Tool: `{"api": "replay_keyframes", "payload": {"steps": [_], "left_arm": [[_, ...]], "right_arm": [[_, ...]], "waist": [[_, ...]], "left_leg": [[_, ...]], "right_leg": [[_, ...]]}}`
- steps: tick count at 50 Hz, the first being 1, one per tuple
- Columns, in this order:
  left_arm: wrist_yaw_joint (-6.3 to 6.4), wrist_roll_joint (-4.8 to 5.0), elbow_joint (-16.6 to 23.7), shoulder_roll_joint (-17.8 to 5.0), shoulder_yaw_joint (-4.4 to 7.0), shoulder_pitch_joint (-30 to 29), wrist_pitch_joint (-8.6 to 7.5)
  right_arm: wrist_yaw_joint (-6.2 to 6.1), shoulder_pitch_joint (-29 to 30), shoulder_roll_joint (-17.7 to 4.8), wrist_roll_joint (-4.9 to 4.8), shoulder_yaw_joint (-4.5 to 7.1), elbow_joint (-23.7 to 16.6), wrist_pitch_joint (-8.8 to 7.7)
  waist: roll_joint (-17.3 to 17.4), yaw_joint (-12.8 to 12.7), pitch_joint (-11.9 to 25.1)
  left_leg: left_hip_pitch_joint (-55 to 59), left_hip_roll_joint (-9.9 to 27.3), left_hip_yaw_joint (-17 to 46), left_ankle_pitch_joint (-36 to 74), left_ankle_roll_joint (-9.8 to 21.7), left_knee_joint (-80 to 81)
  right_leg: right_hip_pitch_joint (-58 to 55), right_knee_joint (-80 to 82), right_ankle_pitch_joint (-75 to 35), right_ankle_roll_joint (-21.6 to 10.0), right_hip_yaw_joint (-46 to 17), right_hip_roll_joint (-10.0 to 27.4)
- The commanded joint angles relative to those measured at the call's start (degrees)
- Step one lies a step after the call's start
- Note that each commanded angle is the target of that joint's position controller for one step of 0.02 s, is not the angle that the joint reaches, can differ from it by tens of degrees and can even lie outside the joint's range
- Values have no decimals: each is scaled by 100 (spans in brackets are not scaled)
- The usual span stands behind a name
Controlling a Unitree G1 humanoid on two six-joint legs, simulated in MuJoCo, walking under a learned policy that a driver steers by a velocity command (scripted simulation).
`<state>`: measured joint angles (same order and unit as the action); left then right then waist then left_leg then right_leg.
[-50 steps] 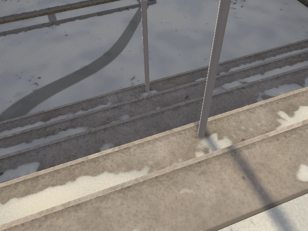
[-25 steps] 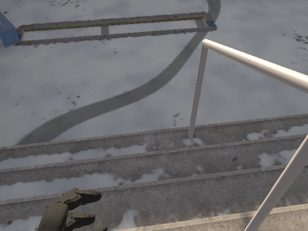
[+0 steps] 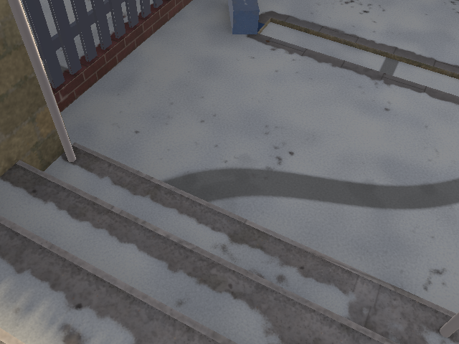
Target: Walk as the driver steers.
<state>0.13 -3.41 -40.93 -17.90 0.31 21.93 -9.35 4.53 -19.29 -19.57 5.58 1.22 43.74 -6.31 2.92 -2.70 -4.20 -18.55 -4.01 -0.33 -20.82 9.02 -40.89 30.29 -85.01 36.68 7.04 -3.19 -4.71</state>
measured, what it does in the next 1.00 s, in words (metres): goes down, turning right: right foot 0.17 m lower, then left foot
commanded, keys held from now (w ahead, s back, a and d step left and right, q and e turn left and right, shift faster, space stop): e+shift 0.30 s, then w+e+shift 0.42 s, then w+shift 0.18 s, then w+q+shift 0.10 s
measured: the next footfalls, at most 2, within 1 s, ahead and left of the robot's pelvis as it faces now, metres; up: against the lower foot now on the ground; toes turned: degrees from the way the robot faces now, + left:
right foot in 0.26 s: +0.29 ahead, -0.21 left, -0.17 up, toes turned +1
left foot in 0.70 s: +0.43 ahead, -0.03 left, -0.18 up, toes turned -25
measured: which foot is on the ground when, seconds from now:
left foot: down 0.00-0.26, up 0.28-0.68, down 0.70-1.00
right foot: up 0.00-0.24, down 0.26-0.70, up 0.72-1.00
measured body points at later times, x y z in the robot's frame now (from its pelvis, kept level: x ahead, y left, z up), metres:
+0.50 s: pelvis +0.23 -0.13 -0.18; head +0.24 -0.13 +0.27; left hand +0.23 +0.10 -0.32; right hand +0.40 -0.36 -0.26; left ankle +0.34 +0.01 -0.75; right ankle +0.25 -0.21 -0.89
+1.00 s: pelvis +0.47 -0.19 -0.22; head +0.51 -0.18 +0.23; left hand +0.80 -0.06 -0.31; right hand +0.24 -0.39 -0.32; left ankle +0.39 -0.01 -0.89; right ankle +0.54 -0.39 -0.90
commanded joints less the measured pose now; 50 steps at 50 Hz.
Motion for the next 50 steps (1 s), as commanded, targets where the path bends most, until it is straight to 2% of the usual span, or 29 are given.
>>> {"api": "replay_keyframes", "payload": {"steps": [1, 2, 4, 6, 7, 8, 11, 12, 13, 14, 15, 16, 17, 19, 21, 23, 25, 26, 28, 31, 34, 35, 36, 37, 39, 40, 43, 47, 50], "left_arm": [[-212, 325, 815, -884, 52, 307, 77], [-187, 354, 510, -792, -89, 823, 288], [-387, -225, 61, -448, -253, 285, 529], [-528, -380, -101, -71, -252, 174, 770], [-154, 380, -185, -318, 72, 120, 759], [-547, -311, -348, -24, -180, 185, 812], [-614, -88, -645, -345, 158, 525, 733], [-418, -174, -510, -567, 294, 400, 691], [-191, -124, -721, -978, 521, 1275, 619], [-90, 19, -420, -1724, 637, 1310, 621], [-248, -215, -303, -1548, 630, 1452, 559], [-278, -383, -391, -1205, 568, 1708, 478], [-340, -100, -473, -1147, 476, 1392, 416], [-434, 23, -510, -22, 49, 673, 424], [-239, 16, -540, 216, -72, 436, 245], [-167, 64, -462, 135, -94, 534, 7], [-176, 168, -340, -464, 17, 216, -79], [54, 553, -418, -853, 348, 411, 505], [147, 435, -323, -989, 470, 494, 986], [17, 265, 30, -537, 487, 415, 1028], [-38, 383, 305, -448, 542, -131, 1105], [-11, 465, 320, -196, 494, -251, 1070], [-23, 464, 314, 497, 339, 43, 974], [1, 373, 657, 169, 413, -497, 907], [-43, 119, 564, -302, 562, -952, 895], [-98, 175, 569, -202, 569, -1083, 941], [-152, 140, 499, -181, 574, -1081, 1044], [-262, 122, 474, 5, 452, -1917, 856], [-302, 243, 329, 79, 300, -2026, 830]], "right_arm": [[122, 691, -997, -156, 353, -725, -27], [194, 628, -820, -77, 251, -935, -24], [-240, -4, -282, -110, -62, -460, -105], [-313, 135, -102, 28, -243, -295, -114], [-534, -53, 126, -934, -134, 183, -3], [-315, -124, -96, 29, -330, -280, -145], [-192, -216, -568, -242, -212, -8, 17], [-271, -78, -780, -329, -98, -112, 89], [-159, -201, -718, -199, -29, -149, 117], [31, -1404, 384, 19, -318, -374, 93], [15, -484, -229, -239, -167, -914, 267], [-75, 676, -337, -463, -114, -1224, 307], [-228, 620, -3, -364, -219, -1435, 347], [-392, 89, 509, 114, -443, -1134, 411], [-329, -338, 911, 280, -569, -1041, 498], [-279, 432, 725, -22, -584, -1134, 437], [-158, 1236, 432, -99, -526, -1317, 483], [-486, 2440, 327, -353, -359, -1707, 498], [-532, 1916, 204, -477, -373, -1576, 446], [-468, 1473, -23, -505, -189, -1156, 290], [-465, 909, 284, -617, -157, -963, 394], [-529, 289, 236, -585, -80, -714, 390], [-609, -422, -233, -441, 45, -646, 349], [-650, -848, -628, -507, 269, -424, 264], [-573, -602, -169, -523, 286, -350, 147], [-534, -400, -77, -411, 252, -282, 154], [-421, -577, -207, -335, 346, 37, 49], [-433, -923, 3, -451, 333, 342, -169], [-488, -732, -90, -514, 338, 397, -9]], "waist": [[118, -212, 1363], [-201, -139, 941], [-1594, 188, -44], [-740, -297, 102], [-774, -214, 1146], [-410, -211, -328], [-408, -171, -136], [-566, -143, -40], [-1111, -381, 758], [-2337, 492, 2905], [-1534, -363, 2908], [-560, -724, 2018], [-680, -327, 1351], [-364, 395, -103], [-957, 527, -151], [-306, 126, 198], [-481, -37, 346], [324, -250, 776], [-805, -187, 710], [-855, -91, 568], [-483, 437, 152], [-238, 730, 156], [853, 791, 594], [1369, 886, 528], [-318, 719, 27], [-471, 557, -76], [438, 397, -72], [-314, 377, 16], [157, 269, 167]], "left_leg": [[1138, 2660, 2702, 8727, 2124, 676], [-313, 2692, 4140, 6584, 2237, 555], [-1426, 2218, 3140, 4099, 1238, 132], [-3562, 615, 1227, 1048, 340, -502], [-2824, 482, 846, 690, 179, -907], [-3798, 533, 491, 308, -154, -1095], [-1632, 1217, 859, 1403, -443, -2297], [-926, 1262, 900, 2204, -421, -3000], [-626, 748, 484, 2286, -778, -4899], [-2399, 67, -232, -2128, -1499, -7639], [-4382, -330, 71, -3710, -1924, -9429], [-5502, -43, 255, -3184, -1951, -8919], [-5880, 251, 564, -2374, -1797, -8397], [-4777, 873, 805, -1431, -1169, -6678], [-4245, 970, 437, 135, -1090, -5826], [-3682, 1074, 225, 1456, -1317, -4575], [-1984, 872, -121, 517, -1608, -2808], [-1441, 672, 177, 1533, -1510, -2070], [-1984, 655, 559, 852, -1394, -1304], [-1778, 624, 803, 946, -1193, -1456], [116, 91, 462, -1253, -1227, 776], [1666, 380, 699, -364, -1122, 1054], [2780, 1865, 2378, -1139, -768, 1438], [2810, 2381, 4301, -963, -222, 1909], [2043, 2451, 3820, -950, 44, 1547], [1612, 2152, 3066, -429, -3, 1454], [1026, 1639, 1825, 1154, -50, 1020], [-462, 873, 873, -553, -79, 440], [-1609, 705, 810, -639, 85, 135]], "right_leg": [[2400, -976, 60, 219, -689, 449], [2530, -698, -1091, 435, -1102, 750], [2253, 2050, -4127, 329, -1130, 1524], [-888, 3403, -7323, -517, -380, 1478], [-2217, 3890, -7788, -592, 189, 540], [-2109, 4095, -6717, -397, 64, 1175], [-2108, 5700, -5665, -374, 311, 789], [-2121, 6428, -5331, -756, 520, 621], [-3196, 6568, -7074, -1654, 267, 756], [-5831, 4709, -11604, -3751, -1625, 2073], [-6622, 4725, -12043, -4105, -3085, 2601], [-6070, 4716, -10346, -3374, -2830, 2492], [-4796, 5170, -6627, -3145, -3399, 2490], [-1202, 6272, -822, -2482, -3119, 1682], [-132, 6547, 256, -2284, -3050, 799], [347, 6441, 7, -2395, -2693, 583], [1114, 6695, 155, -2312, -2354, 406], [145, 7000, -1561, -2388, -3026, 793], [-1187, 6605, -1674, -2529, -3084, 884], [-1498, 6040, -2003, -2730, -3417, 980], [-343, 5399, -2162, -2285, -3046, 579], [643, 4538, -1988, -1986, -2744, 217], [1509, 2377, -713, -1614, -1494, -484], [2730, 1641, -736, -1561, -1032, -516], [2945, 1217, -1567, -1440, -969, 235], [2617, 1458, -1877, -1355, -1005, 338], [2003, 1832, -2812, -1231, -710, 289], [733, 3828, -6124, -1204, -328, -59], [-1436, 4315, -6380, -1082, 474, 99]]}}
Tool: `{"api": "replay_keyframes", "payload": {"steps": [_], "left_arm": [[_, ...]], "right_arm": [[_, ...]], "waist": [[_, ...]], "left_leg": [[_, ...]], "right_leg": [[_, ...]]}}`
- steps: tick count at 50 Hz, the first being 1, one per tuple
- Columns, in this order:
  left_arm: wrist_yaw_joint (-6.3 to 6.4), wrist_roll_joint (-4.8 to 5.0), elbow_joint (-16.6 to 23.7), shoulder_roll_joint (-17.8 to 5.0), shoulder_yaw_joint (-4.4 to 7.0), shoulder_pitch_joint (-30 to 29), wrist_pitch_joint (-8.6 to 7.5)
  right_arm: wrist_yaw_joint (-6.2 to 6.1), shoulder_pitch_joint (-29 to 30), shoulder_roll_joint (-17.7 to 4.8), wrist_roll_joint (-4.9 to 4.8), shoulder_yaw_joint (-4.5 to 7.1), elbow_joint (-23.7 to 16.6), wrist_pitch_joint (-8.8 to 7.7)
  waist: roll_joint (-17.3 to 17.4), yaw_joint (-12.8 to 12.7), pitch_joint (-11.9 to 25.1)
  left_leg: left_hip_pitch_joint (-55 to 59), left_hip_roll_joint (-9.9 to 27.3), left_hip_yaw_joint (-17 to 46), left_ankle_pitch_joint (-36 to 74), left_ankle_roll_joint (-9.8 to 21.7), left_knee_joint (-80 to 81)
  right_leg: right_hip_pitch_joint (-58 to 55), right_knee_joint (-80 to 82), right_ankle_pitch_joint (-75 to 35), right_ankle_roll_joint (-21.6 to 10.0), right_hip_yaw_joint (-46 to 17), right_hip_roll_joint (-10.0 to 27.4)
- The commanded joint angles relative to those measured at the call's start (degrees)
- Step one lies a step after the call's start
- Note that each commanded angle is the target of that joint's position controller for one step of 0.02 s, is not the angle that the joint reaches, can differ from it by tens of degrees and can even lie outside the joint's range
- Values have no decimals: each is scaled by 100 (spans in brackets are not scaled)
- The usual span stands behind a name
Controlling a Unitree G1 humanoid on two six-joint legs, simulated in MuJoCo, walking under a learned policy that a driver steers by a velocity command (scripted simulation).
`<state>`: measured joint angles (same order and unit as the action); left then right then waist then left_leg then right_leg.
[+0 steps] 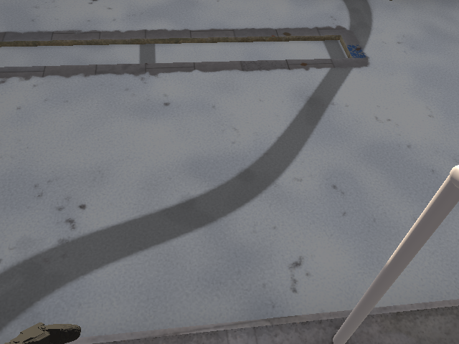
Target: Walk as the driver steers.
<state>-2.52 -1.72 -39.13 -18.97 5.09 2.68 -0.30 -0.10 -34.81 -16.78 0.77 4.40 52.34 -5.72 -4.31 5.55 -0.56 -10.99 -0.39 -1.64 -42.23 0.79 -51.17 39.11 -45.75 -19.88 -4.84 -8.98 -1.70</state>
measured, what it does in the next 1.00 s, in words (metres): goes down: right foot 0.17 m lower, then left foot 0.18 m lower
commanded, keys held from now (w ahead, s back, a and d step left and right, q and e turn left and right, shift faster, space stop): w+q+shift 0.42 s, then q+shift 0.08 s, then e+shift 0.50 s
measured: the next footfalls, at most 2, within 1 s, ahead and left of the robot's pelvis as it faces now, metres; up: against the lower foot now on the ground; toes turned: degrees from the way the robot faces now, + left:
right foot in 0.12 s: +0.18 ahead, -0.10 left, -0.17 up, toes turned +3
left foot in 0.52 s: +0.53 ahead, +0.10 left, -0.35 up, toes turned +28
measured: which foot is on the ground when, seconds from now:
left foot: down 0.00-0.12, up 0.14-0.50, down 0.52-1.00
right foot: up 0.00-0.10, down 0.12-0.52, up 0.54-1.00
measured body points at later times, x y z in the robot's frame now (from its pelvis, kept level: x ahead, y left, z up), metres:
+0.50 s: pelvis +0.38 +0.03 -0.24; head +0.37 +0.04 +0.21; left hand +0.21 +0.24 -0.39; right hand +0.61 -0.19 -0.34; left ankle +0.52 +0.11 -0.94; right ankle +0.15 -0.10 -0.82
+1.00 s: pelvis +0.66 +0.10 -0.38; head +0.67 +0.11 +0.07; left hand +0.73 +0.37 -0.51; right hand +0.71 -0.14 -0.52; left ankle +0.50 +0.08 -1.02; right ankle +0.87 -0.02 -1.08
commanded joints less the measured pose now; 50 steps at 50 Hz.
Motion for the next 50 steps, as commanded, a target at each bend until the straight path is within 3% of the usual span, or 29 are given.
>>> {"api": "replay_keyframes", "payload": {"steps": [1, 3, 5, 6, 7, 8, 9, 10, 11, 12, 13, 16, 17, 19, 23, 25, 26, 27, 28, 29, 30, 31, 32, 34, 35, 38, 39, 49, 50], "left_arm": [[-7, 134, 77, 154, -234, -114, -76], [120, 83, -229, 60, -226, 465, -134], [295, -52, -723, -73, -85, 2008, -105], [301, -225, -969, -322, 0, 2629, -125], [181, -199, -877, -377, -119, 2676, -242], [87, 53, -937, -417, -50, 2704, -248], [85, 107, -1032, -538, 83, 2746, -281], [122, 14, -985, -79, -29, 2259, -359], [132, -62, -1045, 24, -67, 2118, -490], [131, -53, -1204, 405, -227, 2075, -598], [168, 13, -1272, 216, -186, 1950, -646], [275, -21, -1540, -231, -27, 2161, -682], [288, 70, -1798, 419, -153, 2270, -818], [341, 150, -1805, 632, -274, 1607, -890], [497, 38, -2214, 184, -216, 2145, -664], [652, -130, -2320, -134, -197, 2503, -419], [703, -137, -2394, 0, -210, 2207, -335], [729, -177, -2299, 15, -145, 1702, -261], [-312, -884, -1943, 711, -523, 3695, -422], [-485, -255, -1272, -144, -358, 1963, -632], [-421, 10, -1004, -350, -370, 1788, -691], [-255, -21, -893, -207, -390, 1960, -726], [-140, -236, -1238, -224, -354, 1846, -758], [-87, -179, -1247, -19, -283, 1555, -555], [-173, -231, -1433, 551, -488, 2273, -471], [-152, -256, -1413, 428, -425, 1833, -626], [-126, -223, -1384, 362, -352, 1601, -611], [-320, -300, -880, -61, -164, 22, -566], [-438, 678, -478, 481, -312, -746, -290]], "right_arm": [[-48, 584, -363, 33, 41, -402, 10], [-168, 401, -425, 225, 49, -263, 213], [-333, 322, -881, 131, 198, -86, 477], [-298, 385, -563, 22, 214, 9, 548], [-271, -242, -32, -159, 45, -259, 473], [-251, -431, -192, -194, -1, -225, 403], [-262, -110, -338, -13, 26, -220, 411], [-203, 607, -533, 61, 136, -181, 410], [-192, 843, -457, 176, 150, -210, 456], [-119, 1200, -330, 163, 161, -173, 530], [-20, 1326, -108, 143, 154, -223, 601], [110, 1873, -92, 279, 109, -286, 670], [192, 2145, -28, 144, 112, -362, 502], [353, 2301, 275, -38, -12, -327, 324], [284, 2464, 74, 160, -69, -188, 491], [134, 1190, -316, 234, 74, 201, 534], [141, 344, -442, 259, 159, 489, 523], [100, -78, -834, 17, 258, 581, 548], [443, -1237, -944, 555, -32, 758, 172], [532, -846, -848, 626, 92, 785, 31], [591, 371, -813, 525, 57, 553, -24], [632, 1955, -440, 473, -131, 37, -126], [539, 2606, -236, 394, -236, -259, -201], [505, 2318, -612, 411, -176, -188, -184], [474, 1922, -651, 510, -161, -44, -269], [176, 1609, -231, 432, -313, -102, -370], [107, 1501, -259, 393, -336, -92, -316], [-345, 83, -80, 199, -368, -306, -119], [-683, 882, -97, -549, -178, -411, 282]], "waist": [[865, -421, -239], [868, -442, -406], [888, -1219, -40], [79, -1479, 72], [-253, -767, 964], [-488, -775, 1448], [-428, -915, 1467], [122, -898, 826], [-510, -767, 190], [282, -500, -723], [58, -411, -1007], [-77, -447, -994], [91, -395, -1007], [12, -163, -873], [362, -435, -1242], [342, 69, -491], [854, 683, -380], [1206, 995, -473], [1061, 108, 2920], [752, 798, 1160], [438, 328, 889], [-267, -496, -172], [-156, -648, -506], [623, -972, -226], [327, -1112, -101], [-61, -667, 107], [405, -692, 161], [535, -136, -624], [657, 100, -991]], "left_leg": [[-2264, 363, 911, 1738, 847, 1004], [-1627, 301, 936, 2082, 847, -2], [-996, 337, 1062, 4288, 1044, -2832], [-2330, -417, 848, 1196, 936, -5735], [-4082, -214, 1063, -456, 942, -6417], [-4797, 92, 1127, 192, 988, -5963], [-5120, 357, 951, 863, 895, -5649], [-4790, 465, 958, 2110, 827, -4420], [-4631, 575, 1077, 2603, 709, -4253], [-4112, 630, 1254, 3255, 430, -2924], [-3679, 675, 1087, 3292, 307, -2258], [-3744, 472, 360, 3924, 553, -2174], [-3871, 665, 955, 5604, 742, -748], [-1288, 298, -119, 8147, 723, 805], [-562, -282, -1183, 6657, 763, 1315], [451, -392, -1120, 5887, 1008, 2107], [1810, 122, -46, 6425, 1491, 2970], [2269, 621, 586, 8047, 1657, 2811], [6108, 1766, 2194, 9704, 2808, 591], [5102, 2358, 2447, 9873, 2695, 1108], [4095, 2357, 1930, 9094, 2290, 1543], [1843, 2157, 2057, 6145, 1839, 1999], [-863, 1783, 1057, 6571, 1742, 2634], [-2327, 1613, 502, 7975, 1701, 2933], [-2437, 1537, 555, 7768, 1523, 2529], [-825, 1459, 86, 6016, 804, 1799], [-822, 1232, -177, 5687, 622, 1604], [261, 1432, -368, 4712, -333, 536], [-285, 1013, -1014, 5107, -316, -218]], "right_leg": [[-2679, 592, -567, 179, 1231, -152], [-3161, 1507, 21, 247, 1201, 10], [-4151, 2943, 1042, 1, 607, 499], [-5320, 2811, -270, -477, -237, 1213], [-7058, -141, -3186, -62, -315, 1821], [-7449, -84, -2607, -20, -519, 2164], [-6910, 539, 222, -413, -879, 2355], [-5351, 1409, 2750, -315, -671, 1837], [-4244, 1291, 2345, -541, -1332, 2256], [-2703, 1418, 1361, -352, -670, 2042], [-2043, 1559, 1604, -379, -498, 2033], [-2148, 1499, 1169, -284, -329, 2072], [-2235, 972, 2416, 4, 123, 1613], [-595, 1053, 3936, 313, 1519, 983], [-1652, -443, 1227, 350, 1991, 1163], [-2435, -3116, -742, 380, 1878, 1337], [-1308, -5636, 2221, 463, 1842, 831], [-337, -7628, 6678, 260, 1983, -132], [235, -7132, 5465, 692, -541, 44], [2190, -6649, 5647, 1102, -247, 340], [2327, -6060, 5517, 765, -56, 604], [2543, -4212, 3858, 631, -342, 869], [400, -2546, 3187, 617, 70, 1178], [-1318, -2314, 2920, 883, 607, 1036], [-1512, -2537, 2254, 858, 420, 978], [-194, -332, 269, 955, -435, 1163], [-447, -304, -220, 882, -121, 1059], [278, 1181, 360, 675, 1215, 766], [131, 1564, -210, 791, 1732, 84]]}}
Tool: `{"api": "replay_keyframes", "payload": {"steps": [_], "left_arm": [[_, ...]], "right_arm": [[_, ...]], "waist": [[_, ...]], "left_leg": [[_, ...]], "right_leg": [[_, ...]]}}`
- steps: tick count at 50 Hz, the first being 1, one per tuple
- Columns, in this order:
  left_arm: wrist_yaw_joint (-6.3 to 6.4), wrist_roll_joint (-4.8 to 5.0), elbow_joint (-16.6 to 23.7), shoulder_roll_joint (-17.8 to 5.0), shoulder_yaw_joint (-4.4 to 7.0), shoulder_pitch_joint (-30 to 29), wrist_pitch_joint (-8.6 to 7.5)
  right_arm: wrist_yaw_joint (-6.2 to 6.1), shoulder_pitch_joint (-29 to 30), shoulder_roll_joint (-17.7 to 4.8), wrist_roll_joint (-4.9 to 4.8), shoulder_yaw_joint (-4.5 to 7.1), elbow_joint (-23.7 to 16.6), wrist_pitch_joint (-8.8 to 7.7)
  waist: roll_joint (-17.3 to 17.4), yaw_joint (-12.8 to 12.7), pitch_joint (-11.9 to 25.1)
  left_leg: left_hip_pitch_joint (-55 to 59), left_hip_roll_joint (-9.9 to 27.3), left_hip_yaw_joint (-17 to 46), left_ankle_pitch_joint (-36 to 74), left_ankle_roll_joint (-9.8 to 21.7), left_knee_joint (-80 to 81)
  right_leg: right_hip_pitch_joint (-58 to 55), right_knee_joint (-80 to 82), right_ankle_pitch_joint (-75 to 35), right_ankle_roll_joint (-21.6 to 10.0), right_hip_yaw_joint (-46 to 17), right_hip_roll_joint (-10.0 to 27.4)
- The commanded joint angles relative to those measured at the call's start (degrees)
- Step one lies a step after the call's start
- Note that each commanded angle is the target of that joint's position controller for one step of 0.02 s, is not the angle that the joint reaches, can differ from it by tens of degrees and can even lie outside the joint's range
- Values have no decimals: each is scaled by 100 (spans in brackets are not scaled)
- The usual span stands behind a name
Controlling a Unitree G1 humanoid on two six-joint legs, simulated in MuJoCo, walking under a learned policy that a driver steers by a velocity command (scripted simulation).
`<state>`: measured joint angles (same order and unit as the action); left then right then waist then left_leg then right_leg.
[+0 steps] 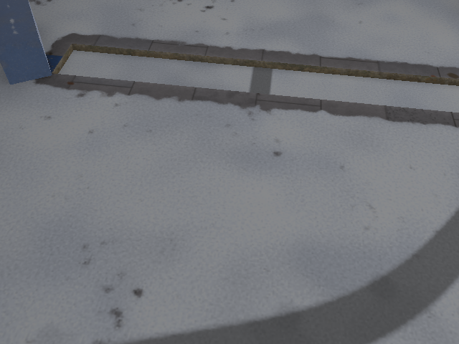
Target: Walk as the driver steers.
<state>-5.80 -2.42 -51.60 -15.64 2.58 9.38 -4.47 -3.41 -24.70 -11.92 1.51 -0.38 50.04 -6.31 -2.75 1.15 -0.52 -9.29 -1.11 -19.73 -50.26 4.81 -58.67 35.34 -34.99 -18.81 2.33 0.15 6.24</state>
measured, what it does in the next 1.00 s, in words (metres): goes down, turning right: right foot 0.17 m lower, then left foot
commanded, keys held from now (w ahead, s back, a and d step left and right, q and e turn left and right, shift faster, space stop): e+shift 0.42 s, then shift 0.08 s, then q+shift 0.50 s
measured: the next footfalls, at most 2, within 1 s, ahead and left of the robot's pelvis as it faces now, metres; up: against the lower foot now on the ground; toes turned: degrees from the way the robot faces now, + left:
right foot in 0.10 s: +0.20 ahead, -0.11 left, -0.17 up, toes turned -11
left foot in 0.42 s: +0.33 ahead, +0.11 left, -0.18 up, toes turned -34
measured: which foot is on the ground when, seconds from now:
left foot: down 0.00-0.08, up 0.10-0.40, down 0.42-0.74, up 0.76-1.00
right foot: up 0.00-0.08, down 0.10-0.42, up 0.44-0.70, down 0.72-1.00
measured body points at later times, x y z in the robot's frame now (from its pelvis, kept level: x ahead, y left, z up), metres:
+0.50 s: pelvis +0.17 +0.04 -0.09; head +0.20 +0.04 +0.36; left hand +0.47 +0.21 -0.17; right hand +0.21 -0.26 -0.17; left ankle +0.30 +0.13 -0.81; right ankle +0.14 -0.09 -0.76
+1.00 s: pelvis +0.21 +0.06 -0.08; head +0.26 +0.05 +0.37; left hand +0.43 +0.28 -0.19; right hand +0.29 -0.26 -0.17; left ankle +0.27 +0.19 -0.76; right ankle +0.14 -0.06 -0.81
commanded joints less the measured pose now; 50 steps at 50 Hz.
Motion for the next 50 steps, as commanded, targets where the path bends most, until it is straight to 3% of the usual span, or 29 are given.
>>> {"api": "replay_keyframes", "payload": {"steps": [1, 3, 4, 5, 6, 7, 8, 10, 11, 12, 14, 16, 18, 21, 22, 23, 24, 25, 28, 30, 33, 36, 37, 38, 39, 40, 43, 48, 50], "left_arm": [[-115, 745, 782, 238, -94, -1314, 290], [-42, 572, 500, -187, 147, 243, 424], [85, 453, 20, -481, 327, 2008, 436], [321, 372, -344, -795, 360, 2989, 486], [451, -69, -207, -1246, 321, 2837, 441], [577, -29, 351, -1394, 393, 2130, 491], [664, 124, 805, -1414, 378, 1097, 635], [731, 202, 1310, -1276, 293, -404, 719], [697, 143, 1428, -1253, 283, -528, 678], [765, 231, 1441, -1202, 264, -449, 621], [956, 436, 1496, -1090, 280, -431, 667], [1067, 433, 1517, -1056, 342, -373, 773], [1064, 439, 1607, -907, 372, -319, 837], [976, 436, 1794, -528, 331, -303, 857], [933, 325, 1827, 67, 192, 93, 852], [817, 392, 2162, -84, 194, 258, 672], [789, 423, 2006, -624, 361, 129, 570], [834, 392, 1863, -851, 421, -107, 607], [802, 250, 1649, -340, 248, 114, 782], [654, 174, 1574, 230, 15, 83, 747], [624, 292, 1810, -44, 103, -448, 641], [692, 248, 1683, -478, 301, 64, 580], [753, 107, 1625, -791, 397, 323, 583], [740, -39, 1402, -1070, 525, 566, 602], [739, -45, 1542, -835, 464, 359, 549], [782, 22, 1601, -586, 390, 194, 495], [861, 268, 1620, -378, 337, -414, 454], [913, 251, 1475, -680, 447, -140, 559], [880, 270, 1469, -929, 529, -94, 557]], "right_arm": [[-445, -295, -663, -602, 295, -276, 497], [-377, 217, -707, -448, 355, -390, 574], [-233, 1001, -760, -442, 375, -559, 494], [-60, 1514, -522, -312, 338, -780, 370], [37, 1125, -231, -437, 197, -1443, 220], [155, 1259, -463, -368, 106, -1772, 107], [175, 1076, -660, -245, 163, -1747, 143], [5, 314, -991, -322, 338, -1393, 395], [-98, 553, -1073, -208, 413, -1303, 566], [-123, 849, -1040, -111, 413, -1491, 632], [-98, 1501, -583, -79, 331, -1692, 538], [1, 1618, -324, -218, 302, -1759, 542], [74, 1693, -482, -298, 357, -1794, 611], [178, 1130, -795, -160, 590, -1546, 631], [180, 639, -1231, 20, 716, -1465, 642], [247, 855, -1576, 213, 791, -1519, 650], [238, 1250, -1307, 221, 746, -1733, 599], [192, 1554, -921, 135, 656, -1774, 622], [168, 2256, -641, -20, 464, -1785, 716], [219, 2113, -419, -117, 387, -1617, 786], [155, 1503, -999, -172, 590, -1563, 841], [126, 1235, -1089, -284, 650, -1593, 776], [130, 1344, -875, -298, 599, -1724, 722], [142, 1602, -727, -378, 545, -1976, 666], [161, 1582, -1068, -286, 647, -2003, 632], [168, 1542, -1272, -270, 768, -1937, 665], [160, 1219, -993, -239, 738, -1779, 882], [405, 1933, -529, -307, 494, -2147, 936], [478, 1963, -659, -339, 522, -2188, 913]], "waist": [[399, 493, -782], [529, -336, -9], [-16, -1439, 335], [-1362, -1865, 375], [-1480, -1335, 1648], [-409, -1253, 2897], [647, -733, 2633], [1353, 417, 1734], [1064, 395, 1083], [920, 355, 473], [299, 184, 689], [-437, 133, 1346], [-701, 25, 1269], [-796, 236, 835], [618, 77, 1241], [2296, -220, 1424], [1877, -213, 1062], [1389, -135, 693], [678, -475, 425], [899, -415, 522], [1626, -97, 201], [1508, -276, 428], [877, -349, 656], [-884, -290, 737], [-1159, -339, 781], [-843, -293, 747], [-437, 36, 545], [-616, -240, 497], [-737, -264, 606]], "left_leg": [[-667, 1074, 622, 5964, -707, -2], [-1397, 1320, 777, 6506, -644, -1693], [-2648, 841, 528, 4823, -937, -3895], [-4188, -138, 370, 34, -1187, -6373], [-5948, -56, 1859, -534, -1392, -7679], [-6136, 174, 2749, 240, -1273, -7131], [-5903, 340, 2703, 767, -1070, -6434], [-4637, 590, 2829, 2380, -1039, -4186], [-3858, 442, 2639, 2639, -1138, -4122], [-3131, 348, 2520, 3261, -1255, -2355], [-1838, -20, 2298, 4219, -1386, 198], [-1846, -90, 2557, 4350, -1474, 884], [-1709, -176, 2604, 3942, -1360, 1558], [-224, 137, 2580, 4379, -941, 3161], [1017, 1636, 3840, 5179, -282, 3209], [1020, 2658, 6095, 4950, 908, 4023], [661, 2545, 6075, 4202, 1162, 4170], [329, 2099, 5060, 4015, 884, 3998], [-1320, 1041, 3578, 4344, 464, 3877], [-1720, 501, 3012, 3922, 252, 3966], [-1268, 747, 3810, 3143, 515, 3983], [-1446, 769, 4400, 3271, 265, 3664], [-2110, 551, 3974, 3364, -46, 2999], [-2728, -159, 2794, 2609, -365, 1839], [-3043, -149, 2639, 1779, -598, 655], [-3374, -36, 2664, 1718, -761, -543], [-3638, 247, 2630, 2564, -979, -1441], [-2940, 474, 1972, 3191, -901, 220], [-2283, 374, 1671, 3012, -727, 863]], "right_leg": [[-126, 583, -378, 92, 1035, -933], [-2280, 900, -424, -366, 907, -889], [-4337, 1693, -1518, -1076, 466, -602], [-5841, 1444, -3819, -1563, -53, -37], [-7596, -226, -6164, -2714, -1993, 1380], [-7707, 93, -4830, -3264, -2864, 1929], [-6623, 453, -3345, -3046, -2552, 1688], [-3295, 1324, -79, -2578, -2677, 1578], [-1677, 1387, -344, -2575, -2612, 1377], [-567, 1568, 236, -2277, -1926, 556], [-158, 1322, 1016, -1784, -1349, -532], [-1197, 1124, 1587, -1699, -1807, -294], [-1398, 1066, 2497, -1487, -2272, -261], [-550, 281, 3778, -904, -2502, -754], [522, -1750, 5150, -427, -1483, -1497], [1551, -2965, 5966, -135, -1222, -1723], [1709, -3981, 5425, -5, -1370, -1372], [1726, -4255, 4933, 28, -1205, -1294], [-51, -3766, 3973, 139, -700, -1120], [-1312, -1774, 3854, 179, -84, -872], [-1541, -239, 4256, 53, -50, -995], [-2685, 994, 3378, -365, -323, -711], [-3356, 865, 2944, -626, -777, -22], [-3145, 1322, 2706, -1252, -1827, 913], [-3121, 1582, 1999, -1852, -2599, 1678], [-3184, 1538, 1363, -1988, -2430, 1767], [-3000, 1319, 648, -1448, -1124, 1195], [-2690, 1131, 1313, -1176, -63, 991], [-2474, 1022, 1581, -1060, 112, 1128]]}}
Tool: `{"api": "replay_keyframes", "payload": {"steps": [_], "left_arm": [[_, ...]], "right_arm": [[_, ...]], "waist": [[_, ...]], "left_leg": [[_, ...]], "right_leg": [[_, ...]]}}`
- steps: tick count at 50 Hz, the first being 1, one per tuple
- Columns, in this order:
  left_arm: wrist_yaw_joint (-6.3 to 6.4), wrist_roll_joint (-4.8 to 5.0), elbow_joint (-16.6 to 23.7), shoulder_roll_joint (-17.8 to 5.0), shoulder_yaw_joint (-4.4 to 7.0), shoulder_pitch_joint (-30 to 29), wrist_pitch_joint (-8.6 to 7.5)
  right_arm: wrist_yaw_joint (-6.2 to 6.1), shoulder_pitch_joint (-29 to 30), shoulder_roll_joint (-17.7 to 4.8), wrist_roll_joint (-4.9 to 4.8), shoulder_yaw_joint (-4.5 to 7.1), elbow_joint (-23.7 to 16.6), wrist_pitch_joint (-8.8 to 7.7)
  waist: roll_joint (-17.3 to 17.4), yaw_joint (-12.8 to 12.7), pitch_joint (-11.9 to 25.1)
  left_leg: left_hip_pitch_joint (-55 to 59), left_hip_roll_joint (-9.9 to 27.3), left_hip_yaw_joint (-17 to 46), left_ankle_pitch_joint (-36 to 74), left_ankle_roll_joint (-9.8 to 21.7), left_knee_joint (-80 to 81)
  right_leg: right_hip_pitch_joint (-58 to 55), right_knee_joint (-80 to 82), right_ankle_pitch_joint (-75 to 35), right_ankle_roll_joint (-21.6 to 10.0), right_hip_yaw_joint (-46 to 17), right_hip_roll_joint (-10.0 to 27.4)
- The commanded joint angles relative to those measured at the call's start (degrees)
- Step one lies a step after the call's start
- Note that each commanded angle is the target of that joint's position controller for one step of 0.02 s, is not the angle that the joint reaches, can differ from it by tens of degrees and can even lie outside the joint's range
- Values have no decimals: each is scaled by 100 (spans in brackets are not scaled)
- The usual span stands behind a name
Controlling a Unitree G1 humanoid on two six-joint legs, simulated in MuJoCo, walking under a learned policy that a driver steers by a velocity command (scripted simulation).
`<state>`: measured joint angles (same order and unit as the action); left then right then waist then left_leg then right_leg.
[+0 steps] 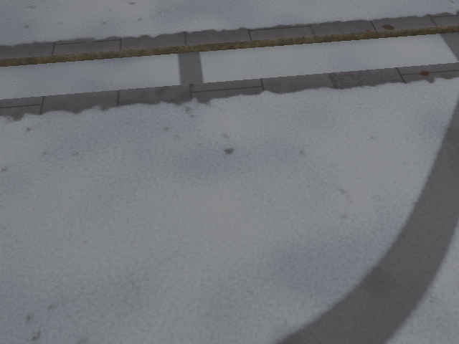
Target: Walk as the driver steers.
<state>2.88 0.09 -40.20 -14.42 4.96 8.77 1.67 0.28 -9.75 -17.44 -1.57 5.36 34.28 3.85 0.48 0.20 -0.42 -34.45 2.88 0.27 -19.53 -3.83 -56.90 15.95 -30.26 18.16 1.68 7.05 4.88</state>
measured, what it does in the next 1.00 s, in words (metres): walks ahead: left foot, then right foot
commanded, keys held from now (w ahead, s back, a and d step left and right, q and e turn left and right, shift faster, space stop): q+shift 0.20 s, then e+shift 0.06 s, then w+e+shift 0.68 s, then w+q+shift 0.06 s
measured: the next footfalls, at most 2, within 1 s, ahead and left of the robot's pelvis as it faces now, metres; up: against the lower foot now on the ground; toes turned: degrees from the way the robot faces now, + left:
left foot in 0.10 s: +0.06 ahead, +0.15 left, +0.00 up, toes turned +9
right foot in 0.74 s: +0.37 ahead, -0.09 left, +0.00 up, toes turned -6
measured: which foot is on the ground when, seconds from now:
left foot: up 0.00-0.08, down 0.10-0.76, up 0.78-1.00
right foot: down 0.00-0.10, up 0.12-0.72, down 0.74-1.00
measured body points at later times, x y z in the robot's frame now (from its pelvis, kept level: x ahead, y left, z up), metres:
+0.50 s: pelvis +0.09 +0.05 +0.01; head +0.10 +0.07 +0.46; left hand +0.17 +0.35 -0.10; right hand +0.28 -0.18 -0.08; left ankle +0.02 +0.14 -0.73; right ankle +0.19 -0.09 -0.67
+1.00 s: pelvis +0.44 -0.06 +0.00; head +0.46 -0.08 +0.45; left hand +0.51 +0.22 -0.11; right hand +0.56 -0.34 -0.10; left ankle +0.59 +0.10 -0.66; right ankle +0.33 -0.08 -0.73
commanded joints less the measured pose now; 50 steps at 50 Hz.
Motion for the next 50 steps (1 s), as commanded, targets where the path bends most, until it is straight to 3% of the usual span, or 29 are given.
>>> {"api": "replay_keyframes", "payload": {"steps": [1, 3, 4, 5, 6, 7, 8, 10, 11, 13, 15, 16, 18, 21, 24, 25, 29, 33, 34, 36, 37, 38, 39, 40, 42, 44, 45, 47, 50], "left_arm": [[-14, 62, 310, -1124, 315, -29, -61], [-74, 175, 281, -1097, 321, -84, -73], [-143, 177, 226, -927, 293, 88, -86], [-184, 47, 289, -677, 248, 212, -94], [-197, -127, 920, -310, 85, -331, -180], [-190, -40, 886, -713, 148, -882, -282], [-143, 21, 957, -725, 144, -1095, -303], [25, -106, 784, -782, 180, -854, -233], [-11, -90, 643, -885, 215, -518, -151], [-131, -55, 412, -740, 149, -140, -69], [-280, 5, 244, -446, 0, 96, -109], [-336, 64, 301, -419, -31, -42, -139], [-365, 153, 508, -650, 1, -465, -219], [-345, 167, 604, -793, 63, -601, -356], [-350, 205, 551, -737, 95, -444, -440], [-609, -431, 239, -655, 57, -182, -254], [-920, -231, 330, -622, 26, -536, -125], [-940, -226, 481, -654, -59, -933, -147], [-906, -214, 487, -650, -72, -870, -149], [-780, -162, 216, -758, -6, 166, -179], [-700, -158, -178, -949, 103, 1515, -247], [-596, -185, -381, -1660, 311, 2349, -292], [-554, -73, -231, -2159, 372, 2117, -287], [-528, -86, -187, -1979, 346, 1969, -262], [-393, -133, -333, -1597, 256, 1889, -275], [-336, -75, -181, -1289, 117, 1296, -357], [-348, -37, -166, -1174, 67, 1255, -414], [-371, -4, -204, -1148, 54, 1382, -518], [-369, 8, -377, -1007, -12, 1657, -667]], "right_arm": [[124, 418, -199, -60, -11, -629, -86], [107, 74, -312, -44, 104, -521, -54], [61, -295, -467, -38, 212, -370, -51], [1, -720, -1038, -19, 409, -310, -86], [40, -806, -1999, 183, 562, -492, -193], [106, -1027, -1654, 350, 482, -545, -296], [80, -827, -1507, 319, 409, -473, -369], [-98, -24, -1081, -40, 280, -531, -247], [-162, 355, -956, -47, 201, -620, -167], [-200, 629, -682, 76, 68, -637, -166], [-184, 87, -441, 40, -29, -280, -260], [-157, -128, -617, 38, 16, -168, -309], [-143, -206, -856, 185, 65, -131, -449], [-154, -495, -857, 208, 78, 85, -677], [-134, -689, -695, 181, 75, 303, -836], [-43, -1090, -688, 498, 10, 420, -779], [-7, -977, -693, 422, 40, 541, -865], [-63, -1170, -790, 406, 85, 748, -877], [-65, -1131, -855, 431, 92, 771, -872], [-86, -1030, -1025, 406, 99, 833, -833], [-109, -894, -1045, 374, 58, 803, -777], [-62, -982, -641, 390, -93, 607, -799], [71, -617, -169, 404, -221, 177, -922], [107, 112, -601, 476, -198, 56, -1004], [95, -18, -576, 463, -253, 203, -1099], [115, -337, -502, 609, -305, 313, -898], [134, -346, -541, 623, -305, 345, -792], [159, 55, -496, 605, -337, 210, -668], [240, 838, -269, 483, -455, -25, -710]], "waist": [[-1137, -152, 611], [-1049, 78, 683], [-700, 188, 726], [576, 302, 671], [2543, 225, 1130], [1357, 802, 1705], [1052, 651, 1419], [427, 156, 901], [423, -119, 935], [358, -230, 1014], [425, -59, 1158], [711, 76, 931], [842, 233, 457], [771, 366, 97], [670, 395, -105], [452, 401, -69], [684, 342, -505], [607, 395, -621], [632, 316, -580], [680, -246, 75], [263, -927, 847], [-967, -1168, 1403], [-2239, -777, 1788], [-1134, -999, 1133], [-8, -556, 151], [-237, -64, -105], [-290, -6, -186], [-236, -14, -439], [-308, -199, -787]], "left_leg": [[457, -106, -456, -63, 236, 958], [1203, -333, -693, 451, 478, 1892], [1945, -489, -612, 850, 660, 2381], [3173, 41, 607, 2907, 1071, 2807], [4052, 1599, 3731, 4605, 2470, 3130], [4328, 1870, 3763, 4283, 2825, 3377], [4092, 1606, 3332, 4055, 2573, 3294], [3278, 1030, 2529, 3571, 1872, 3183], [2655, 953, 2113, 3463, 1732, 3237], [2169, 784, 1622, 3424, 1635, 3272], [2154, 559, 1366, 770, 1531, 3697], [2123, 659, 1583, -341, 1563, 3967], [2224, 1047, 2074, -1303, 1642, 4333], [3021, 1451, 2268, -1550, 1628, 4619], [3739, 1579, 1885, -1170, 1535, 4775], [3572, 1322, 1318, -1101, 1330, 4913], [3217, 1298, 426, -516, 1062, 5095], [3708, 1488, -208, 98, 1002, 4993], [3718, 1458, -438, 972, 987, 4745], [3415, 1276, -1143, 4771, 884, 3009], [2726, 1031, -1428, 5687, 758, 1155], [796, 626, -1380, 3397, 493, -1000], [-1055, -476, -323, -772, 296, -2332], [-1926, -286, 375, -311, 433, -2620], [-1688, 267, 358, 268, 497, -1918], [-840, 462, 332, 389, 339, -1279], [-741, 461, 276, 334, 260, -1133], [-747, 395, 36, 412, 112, -655], [-766, 268, -395, 1625, 151, 755]], "right_leg": [[-506, 460, -2136, -945, -575, 1372], [-381, -21, -1864, -638, -339, 1419], [-20, -657, -1516, -361, -24, 1227], [1351, -2429, -458, 129, 514, 667], [3438, -4474, 2357, 496, -109, -395], [3767, -5101, 2311, 415, -1160, -416], [3809, -5089, 1832, 275, -1330, -401], [3537, -4330, 771, 216, -1441, -244], [2912, -4243, 384, 233, -1334, -213], [2221, -3905, -201, 289, -1096, -246], [1847, -2974, -777, 258, -884, -167], [1977, -2678, -965, 207, -835, -157], [2453, -2233, -1178, 50, -1011, -106], [3374, -2071, -1147, -123, -1388, -142], [4083, -2189, -1148, -192, -1708, -204], [3518, -2197, -901, -144, -1276, -408], [3098, -1939, -1045, -236, -816, -121], [2853, -1472, -369, -678, -385, -34], [2517, -1340, -54, -848, -155, -178], [755, -1184, 508, -1175, 417, -910], [-1081, -740, 264, -1349, 389, -1271], [-2870, -1, 1835, -1669, -1689, -246], [-3617, 1597, 3704, -2162, -5316, 875], [-3592, 1824, 2834, -2105, -5461, 957], [-2378, 1518, 1015, -1890, -4146, 732], [-1235, 1699, 327, -1758, -3281, 175], [-1032, 1775, 70, -1810, -3091, 3], [-592, 2005, -374, -1861, -2819, -205], [-599, 2351, -2143, -1661, -2207, -338]]}}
